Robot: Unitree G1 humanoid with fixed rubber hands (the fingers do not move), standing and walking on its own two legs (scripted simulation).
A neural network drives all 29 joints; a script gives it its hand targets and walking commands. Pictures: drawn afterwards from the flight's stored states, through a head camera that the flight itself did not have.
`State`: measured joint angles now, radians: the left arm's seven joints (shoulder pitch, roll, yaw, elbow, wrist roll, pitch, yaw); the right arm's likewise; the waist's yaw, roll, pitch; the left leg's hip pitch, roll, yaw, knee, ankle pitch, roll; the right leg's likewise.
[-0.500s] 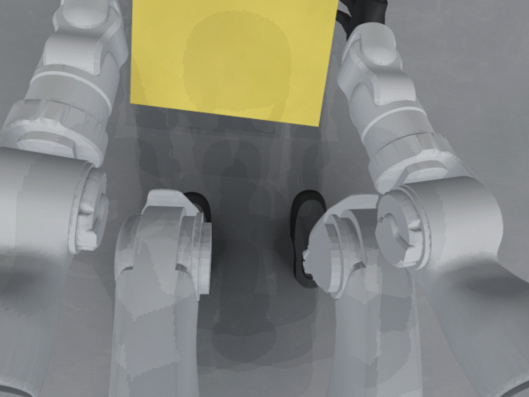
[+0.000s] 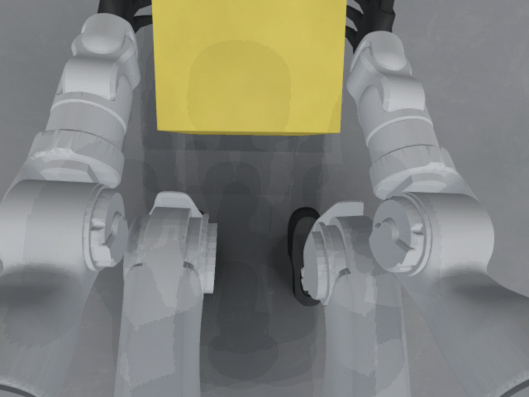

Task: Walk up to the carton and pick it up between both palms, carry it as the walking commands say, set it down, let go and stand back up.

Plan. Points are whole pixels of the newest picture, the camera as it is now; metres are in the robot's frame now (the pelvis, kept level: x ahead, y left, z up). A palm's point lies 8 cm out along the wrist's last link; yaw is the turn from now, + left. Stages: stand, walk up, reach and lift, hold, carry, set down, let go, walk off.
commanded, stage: reach and lift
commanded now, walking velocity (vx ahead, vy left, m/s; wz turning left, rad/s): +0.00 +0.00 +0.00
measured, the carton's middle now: (248, 54) +0.51 +0.04 -0.24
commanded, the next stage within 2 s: none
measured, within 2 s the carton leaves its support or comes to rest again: neither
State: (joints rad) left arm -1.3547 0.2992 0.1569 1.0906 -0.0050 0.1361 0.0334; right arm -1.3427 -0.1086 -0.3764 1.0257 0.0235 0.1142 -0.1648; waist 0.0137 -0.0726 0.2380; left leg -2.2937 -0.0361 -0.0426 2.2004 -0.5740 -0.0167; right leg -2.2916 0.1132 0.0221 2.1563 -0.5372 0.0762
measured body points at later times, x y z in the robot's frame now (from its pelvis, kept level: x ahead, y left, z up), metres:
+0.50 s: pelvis +0.00 +0.00 +0.03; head +0.33 +0.06 +0.32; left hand +0.54 +0.21 -0.11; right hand +0.54 -0.09 -0.10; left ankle +0.11 +0.12 -0.33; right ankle +0.12 -0.12 -0.33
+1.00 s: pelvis +0.01 +0.00 +0.07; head +0.32 +0.05 +0.39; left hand +0.53 +0.20 -0.05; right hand +0.54 -0.09 -0.04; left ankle +0.11 +0.12 -0.33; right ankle +0.12 -0.13 -0.33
